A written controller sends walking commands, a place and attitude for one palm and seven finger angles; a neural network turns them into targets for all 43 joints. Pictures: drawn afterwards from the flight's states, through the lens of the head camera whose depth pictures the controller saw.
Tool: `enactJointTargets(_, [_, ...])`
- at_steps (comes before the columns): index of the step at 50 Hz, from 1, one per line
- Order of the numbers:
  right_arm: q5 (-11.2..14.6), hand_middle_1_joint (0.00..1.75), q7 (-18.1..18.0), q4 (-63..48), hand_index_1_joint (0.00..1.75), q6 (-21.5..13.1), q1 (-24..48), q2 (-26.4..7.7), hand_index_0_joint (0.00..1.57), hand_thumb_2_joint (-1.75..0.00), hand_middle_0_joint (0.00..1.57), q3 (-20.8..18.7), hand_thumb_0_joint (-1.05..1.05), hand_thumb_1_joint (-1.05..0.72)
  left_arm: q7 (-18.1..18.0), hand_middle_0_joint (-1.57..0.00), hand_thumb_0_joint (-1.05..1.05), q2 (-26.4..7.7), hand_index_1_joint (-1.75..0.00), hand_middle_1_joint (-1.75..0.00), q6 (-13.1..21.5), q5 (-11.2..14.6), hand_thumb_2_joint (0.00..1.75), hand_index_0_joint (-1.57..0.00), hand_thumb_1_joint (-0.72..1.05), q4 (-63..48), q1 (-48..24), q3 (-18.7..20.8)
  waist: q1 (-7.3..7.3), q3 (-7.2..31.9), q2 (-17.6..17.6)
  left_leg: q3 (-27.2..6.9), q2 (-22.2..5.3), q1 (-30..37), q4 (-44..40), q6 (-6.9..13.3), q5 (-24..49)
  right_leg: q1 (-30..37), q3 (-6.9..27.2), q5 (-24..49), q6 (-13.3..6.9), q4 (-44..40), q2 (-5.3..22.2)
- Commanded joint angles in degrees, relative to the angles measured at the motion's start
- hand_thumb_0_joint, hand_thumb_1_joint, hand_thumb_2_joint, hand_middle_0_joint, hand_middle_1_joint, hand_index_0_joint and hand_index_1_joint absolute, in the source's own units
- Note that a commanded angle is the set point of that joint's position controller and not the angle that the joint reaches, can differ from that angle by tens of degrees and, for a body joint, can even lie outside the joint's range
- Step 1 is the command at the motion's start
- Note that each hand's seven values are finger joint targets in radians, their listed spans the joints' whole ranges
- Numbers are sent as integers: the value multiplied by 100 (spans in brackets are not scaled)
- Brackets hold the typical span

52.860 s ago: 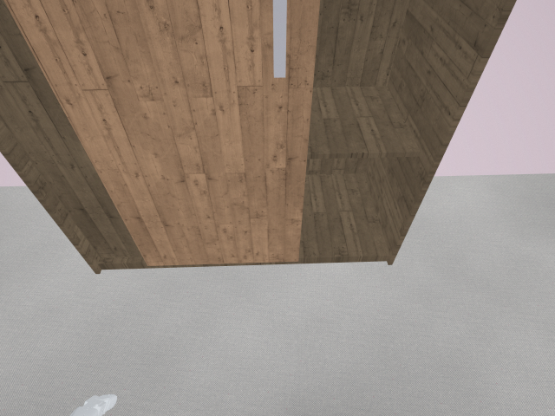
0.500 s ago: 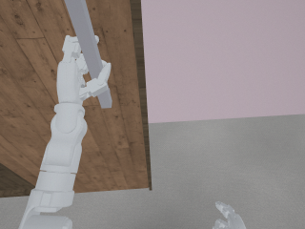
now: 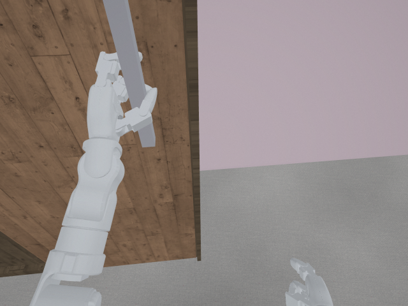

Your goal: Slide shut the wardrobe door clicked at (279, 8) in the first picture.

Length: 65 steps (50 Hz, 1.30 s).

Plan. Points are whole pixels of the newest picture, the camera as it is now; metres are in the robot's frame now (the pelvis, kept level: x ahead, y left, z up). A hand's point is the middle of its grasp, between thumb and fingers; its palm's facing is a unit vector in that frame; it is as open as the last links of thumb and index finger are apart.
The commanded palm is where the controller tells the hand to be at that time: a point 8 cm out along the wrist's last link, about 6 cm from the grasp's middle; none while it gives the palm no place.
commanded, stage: stop walking and hold the door there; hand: left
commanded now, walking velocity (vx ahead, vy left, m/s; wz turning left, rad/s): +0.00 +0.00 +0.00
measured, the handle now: (136, 78) +0.42 +0.14 +0.25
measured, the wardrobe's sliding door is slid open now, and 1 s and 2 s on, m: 0.00 0.00 0.00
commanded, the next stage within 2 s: loosen the grip on the handle in 0.10 s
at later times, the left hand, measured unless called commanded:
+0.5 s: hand (141, 106) +0.37 +0.13 +0.23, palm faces +0.14 -0.99 -0.07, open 11.4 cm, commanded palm +0.35 +0.17 +0.22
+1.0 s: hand (140, 112) +0.36 +0.13 +0.22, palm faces +0.06 -0.99 -0.11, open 15.5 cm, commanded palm +0.34 +0.20 +0.21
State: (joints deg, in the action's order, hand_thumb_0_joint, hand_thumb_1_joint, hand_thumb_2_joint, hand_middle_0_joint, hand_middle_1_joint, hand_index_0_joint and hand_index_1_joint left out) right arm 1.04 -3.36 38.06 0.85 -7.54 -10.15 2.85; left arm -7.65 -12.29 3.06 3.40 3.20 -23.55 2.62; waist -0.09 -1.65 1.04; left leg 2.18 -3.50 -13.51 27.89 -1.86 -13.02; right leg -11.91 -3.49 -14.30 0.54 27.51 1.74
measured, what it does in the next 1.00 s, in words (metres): stands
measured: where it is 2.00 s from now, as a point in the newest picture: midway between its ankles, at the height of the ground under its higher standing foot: outside the picture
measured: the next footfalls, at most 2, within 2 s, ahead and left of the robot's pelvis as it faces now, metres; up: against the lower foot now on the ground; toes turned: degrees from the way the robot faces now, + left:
none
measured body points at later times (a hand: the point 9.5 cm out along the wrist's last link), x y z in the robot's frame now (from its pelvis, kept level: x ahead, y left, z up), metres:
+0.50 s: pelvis -0.03 -0.01 -0.01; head -0.06 -0.02 +0.44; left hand +0.36 +0.18 +0.23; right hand +0.12 -0.26 -0.09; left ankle +0.02 +0.13 -0.74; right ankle +0.00 -0.12 -0.74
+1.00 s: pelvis +0.00 +0.00 -0.01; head -0.01 -0.02 +0.44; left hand +0.36 +0.19 +0.23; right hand +0.14 -0.25 -0.10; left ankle +0.02 +0.13 -0.74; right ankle +0.00 -0.12 -0.74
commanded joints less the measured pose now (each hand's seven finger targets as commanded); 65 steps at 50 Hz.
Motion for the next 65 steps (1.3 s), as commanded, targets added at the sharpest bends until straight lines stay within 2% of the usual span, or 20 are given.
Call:
enactJointTargets(1, [7,30,-39,-849,30,-291,565,-652,20,-90,20,-253,0,-90,199,-45,0,-493,-140,-140,378,34,90,-45,90,-1043,-1759,-95,19,1602,-144,-280,-376,701,-287,233,1636,338,325,1321,-62,-472,273])
enactJointTargets(9, [10,30,-82,-867,30,-278,548,-654,20,-90,20,-230,0,-90,203,-45,0,-490,-140,-140,323,61,90,-45,90,-869,-1736,-96,19,1550,-384,-222,-262,679,-293,234,1340,247,363,1167,-65,-677,367])
enactJointTargets(10, [-129,30,-26,-931,30,-549,421,-959,20,-90,20,-701,0,-90,249,-45,0,-4603,-140,-140,513,-751,90,-45,90,-1198,-6589,2901,-273,582,-1986,178,-203,-38,294,347,1204,139,912,2353,76,-1073,262])
enactJointTargets(11, [-123,30,91,-593,30,-899,288,-745,20,-90,20,-519,0,-90,535,-45,0,-1249,-140,-140,-151,-620,84,-45,78,2443,-4502,1039,412,2399,-1322,147,448,431,-632,230,2179,581,175,3253,-385,259,-174])
enactJointTargets(12, [176,30,115,-619,30,-952,-260,-960,20,-90,20,-618,0,-90,543,-45,0,-960,-140,-140,-63,3,78,-45,66,1140,-3488,961,29,2688,-361,96,327,1064,-465,8,2428,486,-121,2481,-364,285,-219])
enactJointTargets(13, [189,30,115,-610,30,-913,-152,-830,20,-90,20,-503,0,-90,639,-45,0,-75,-140,-140,36,115,73,-45,54,901,-2639,519,55,2562,-35,51,241,1198,-233,-53,2467,100,-169,2032,-280,227,-265])
enactJointTargets(14, [166,30,66,-576,30,-914,-1,-908,20,-90,20,-504,0,-90,674,-45,0,-414,-140,-140,325,294,67,-45,42,194,-3226,741,8,2639,720,81,298,1523,-184,-63,1934,-11,-20,1630,-217,-26,-199])
enactJointTargets(15, [131,30,24,-537,30,-934,70,-921,20,-90,20,-471,0,-90,625,-45,0,-880,-140,-140,378,378,61,-45,30,527,-3192,1152,-47,2416,711,101,351,1312,-233,-13,1150,-54,67,1097,-210,-229,-203])
enactJointTargets(18, [170,30,27,-559,30,-1031,177,-932,20,-90,20,-311,0,-90,591,-45,0,-477,-140,-140,664,442,43,-45,-7,1075,-3451,648,198,1132,-479,-33,343,301,-489,119,-631,-497,122,-311,-133,-533,-194])
enactJointTargets(21, [179,30,25,-604,30,-1198,250,-971,20,-90,20,-325,0,-90,481,-44,0,-840,-138,-138,1222,336,26,-44,-43,1384,-3479,716,126,609,-1141,15,371,-129,-383,177,-1057,-846,314,-1415,-85,-641,-157])
enactJointTargets(22, [173,30,20,-606,30,-1232,247,-987,20,-90,20,-338,0,-90,432,-42,0,-1046,-137,-137,1381,253,20,-42,-55,1428,-3561,846,95,566,-1054,28,375,-149,-336,186,-1090,-903,343,-1495,-96,-611,-144])
enactJointTargets(29, [124,30,43,-687,30,-1425,61,-990,20,-90,20,-388,0,-90,410,-33,0,-1374,-125,-125,1833,-65,20,-33,-55,1140,-4015,638,126,1431,-169,52,481,-354,26,243,-1305,-704,605,-1718,-111,-378,-126])
enactJointTargets(30, [126,30,42,-729,30,-1442,83,-982,20,-90,20,-411,0,-90,438,-32,0,-1699,-123,-123,1818,-31,20,-32,-55,960,-3661,991,-40,1622,-47,48,486,-383,1,250,-1247,-469,671,-1750,-127,-414,-105])
enactJointTargets(35, [145,30,-74,-641,30,-1489,119,-1052,20,-90,20,-375,0,-90,587,-25,0,-1761,-115,-115,1581,310,20,-25,-55,980,-3268,1111,37,1153,-576,24,470,-717,105,277,-1124,-470,914,-2100,-56,-710,-50])
enactJointTargets(41, [124,30,-117,-668,30,-1587,119,-1022,20,-90,20,-370,0,-90,561,-25,0,-1436,-115,-115,1363,540,20,-25,-55,113,-2777,1079,-29,1359,-260,-11,443,-280,21,302,-594,-350,692,-1023,-80,-522,-96])
enactJointTargets(44, [86,30,-107,-625,30,-1563,-38,-1034,20,-90,20,-391,0,-90,497,-25,0,-1236,-115,-115,1213,543,20,-25,-55,79,-2145,1129,-60,1468,-569,-10,431,-156,65,304,101,-194,485,17,-78,-277,-162])
enactJointTargets(47, [30,30,-88,-654,30,-1485,-46,-1053,20,-90,20,-403,0,-90,435,-25,0,-1654,-115,-115,1112,510,20,-25,-55,-278,-1519,1703,-283,1720,-547,16,444,-99,90,296,712,191,385,1010,-93,-22,-172])
enactJointTargets(48, [29,30,-59,-727,30,-1448,-41,-1014,20,-90,20,-384,0,-90,461,-25,0,-1517,-115,-115,1069,531,20,-25,-55,-487,-1420,1640,-289,1886,-457,19,456,-43,92,286,898,298,343,1284,-99,67,-160])
enactJointTargets(53, [58,30,-59,-839,30,-1238,57,-934,20,-90,20,-340,0,-90,478,-25,0,-1461,-115,-115,754,647,20,-25,-55,-795,-962,1801,-313,1550,-397,22,413,-18,65,234,1047,267,250,1441,-122,74,-212])
enactJointTargets(65, [48,30,-60,-1114,30,-670,306,-796,20,-90,20,-305,0,-90,354,-25,0,-1707,-115,-115,244,809,20,-25,-55,-1817,338,2417,-497,1703,-368,95,376,118,50,160,1860,887,207,2536,-159,239,-222])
